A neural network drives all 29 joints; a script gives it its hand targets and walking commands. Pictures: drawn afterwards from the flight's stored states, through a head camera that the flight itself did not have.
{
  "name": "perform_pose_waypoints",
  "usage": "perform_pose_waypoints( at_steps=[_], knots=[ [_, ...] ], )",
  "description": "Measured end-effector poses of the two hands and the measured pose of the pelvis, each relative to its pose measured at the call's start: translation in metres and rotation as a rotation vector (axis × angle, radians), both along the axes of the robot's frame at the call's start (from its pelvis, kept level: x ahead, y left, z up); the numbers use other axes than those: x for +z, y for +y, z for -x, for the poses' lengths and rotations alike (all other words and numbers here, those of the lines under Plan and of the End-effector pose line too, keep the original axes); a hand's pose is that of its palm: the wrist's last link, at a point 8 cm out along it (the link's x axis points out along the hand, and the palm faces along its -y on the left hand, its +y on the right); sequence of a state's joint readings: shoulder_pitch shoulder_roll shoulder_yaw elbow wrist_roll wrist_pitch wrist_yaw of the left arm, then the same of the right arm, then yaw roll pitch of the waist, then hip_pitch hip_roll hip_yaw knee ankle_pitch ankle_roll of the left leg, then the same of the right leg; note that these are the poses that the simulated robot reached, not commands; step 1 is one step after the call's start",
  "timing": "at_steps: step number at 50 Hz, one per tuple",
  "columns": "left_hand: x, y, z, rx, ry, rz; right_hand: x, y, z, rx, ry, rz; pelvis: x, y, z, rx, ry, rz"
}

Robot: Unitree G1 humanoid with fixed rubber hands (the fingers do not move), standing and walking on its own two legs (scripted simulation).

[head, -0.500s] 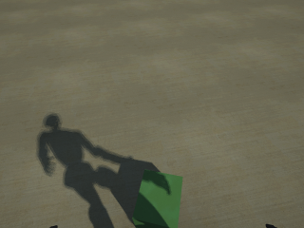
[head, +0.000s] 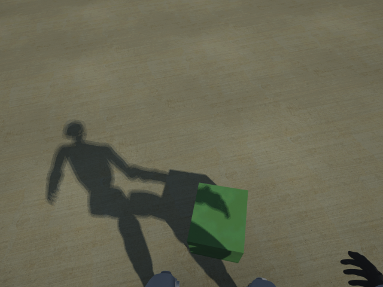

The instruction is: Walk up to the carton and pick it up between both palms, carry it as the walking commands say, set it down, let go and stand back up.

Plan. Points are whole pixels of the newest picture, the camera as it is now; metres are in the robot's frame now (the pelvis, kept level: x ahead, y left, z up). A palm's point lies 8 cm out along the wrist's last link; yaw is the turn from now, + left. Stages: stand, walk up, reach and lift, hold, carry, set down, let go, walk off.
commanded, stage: walk up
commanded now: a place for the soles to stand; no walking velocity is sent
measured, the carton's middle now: (218, 222) +0.44 -0.05 -0.64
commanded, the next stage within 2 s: none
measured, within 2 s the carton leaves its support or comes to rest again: neither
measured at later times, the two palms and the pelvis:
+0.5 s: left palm out of the picture +0.05 +0.39 -0.07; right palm out of the picture +0.02 -0.28 -0.08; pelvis -0.04 +0.06 +0.01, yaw -8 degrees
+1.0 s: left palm (49, 276) +0.16 +0.34 -0.08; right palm out of the picture -0.02 -0.30 -0.09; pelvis -0.01 +0.04 +0.00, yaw -13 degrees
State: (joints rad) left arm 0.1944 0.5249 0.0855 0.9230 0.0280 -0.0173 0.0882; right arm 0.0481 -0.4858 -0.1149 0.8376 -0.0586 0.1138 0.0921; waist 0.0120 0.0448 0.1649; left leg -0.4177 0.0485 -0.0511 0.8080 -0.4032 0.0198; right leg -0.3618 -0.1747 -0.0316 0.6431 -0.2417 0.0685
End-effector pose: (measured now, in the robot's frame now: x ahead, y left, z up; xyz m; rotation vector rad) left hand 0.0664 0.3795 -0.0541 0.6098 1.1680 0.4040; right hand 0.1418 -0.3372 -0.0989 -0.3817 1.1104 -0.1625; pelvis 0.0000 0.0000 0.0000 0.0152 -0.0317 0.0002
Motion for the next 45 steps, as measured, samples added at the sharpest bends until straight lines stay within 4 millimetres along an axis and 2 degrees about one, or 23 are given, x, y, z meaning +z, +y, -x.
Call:
perform_pose_waypoints(
  at_steps=[3,5,9,13,15,18,23,28,34,39,42,45],
  knots=[
    [-0.013,0.027,0.005,-0.003,-0.026,-0.006,-0.016,0.022,0.019,0.000,0.006,0.019,-0.017,0.022,0.010,0.001,-0.004,0.011],
    [-0.020,0.030,0.009,-0.007,-0.028,0.012,-0.021,0.037,0.033,-0.010,0.012,0.007,-0.020,0.028,0.017,-0.007,-0.010,0.013],
    [-0.034,0.018,0.025,-0.038,0.017,0.086,-0.023,0.057,0.047,-0.054,-0.044,-0.026,-0.019,0.036,0.030,-0.032,-0.005,0.003],
    [-0.039,0.004,0.045,-0.066,0.051,0.136,-0.023,0.055,0.053,-0.073,-0.111,-0.015,-0.022,0.039,0.037,-0.078,-0.002,0.004],
    [-0.037,0.000,0.051,-0.074,0.052,0.155,-0.019,0.054,0.063,-0.091,-0.109,-0.003,-0.018,0.040,0.040,-0.081,-0.009,0.001],
    [-0.026,-0.003,0.050,-0.081,0.021,0.180,-0.009,0.055,0.080,-0.101,-0.071,0.014,-0.005,0.045,0.043,-0.091,0.001,-0.013],
    [-0.014,0.005,0.028,-0.135,-0.021,0.199,0.011,0.056,0.109,-0.119,-0.038,0.051,0.009,0.056,0.043,-0.126,0.021,-0.028],
    [-0.022,0.016,-0.005,-0.191,-0.055,0.227,0.017,0.060,0.135,-0.153,-0.052,0.112,0.003,0.071,0.040,-0.144,0.018,-0.019],
    [-0.024,0.004,-0.037,-0.274,-0.032,0.264,0.028,0.056,0.159,-0.226,-0.074,0.124,0.007,0.068,0.035,-0.192,0.005,-0.012],
    [-0.023,-0.016,-0.066,-0.324,-0.049,0.258,0.020,0.039,0.175,-0.257,-0.046,0.121,0.002,0.054,0.028,-0.228,0.004,0.006],
    [-0.020,-0.029,-0.079,-0.344,-0.080,0.248,0.012,0.032,0.180,-0.277,-0.016,0.109,0.000,0.045,0.024,-0.222,0.002,0.020],
    [-0.016,-0.036,-0.084,-0.335,-0.091,0.253,0.013,0.033,0.174,-0.281,-0.008,0.093,0.004,0.041,0.019,-0.223,0.006,0.003]
  ],
)
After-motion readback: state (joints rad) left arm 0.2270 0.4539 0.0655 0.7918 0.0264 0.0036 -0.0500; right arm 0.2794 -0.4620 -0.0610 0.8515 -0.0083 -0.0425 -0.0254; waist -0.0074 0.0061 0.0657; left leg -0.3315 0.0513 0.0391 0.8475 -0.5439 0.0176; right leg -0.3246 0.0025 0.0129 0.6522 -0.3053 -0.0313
